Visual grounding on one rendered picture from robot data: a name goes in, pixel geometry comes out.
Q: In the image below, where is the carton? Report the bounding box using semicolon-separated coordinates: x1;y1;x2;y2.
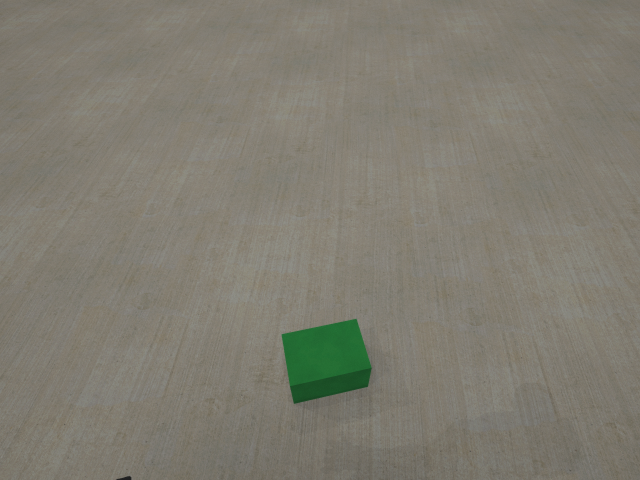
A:
282;319;372;404

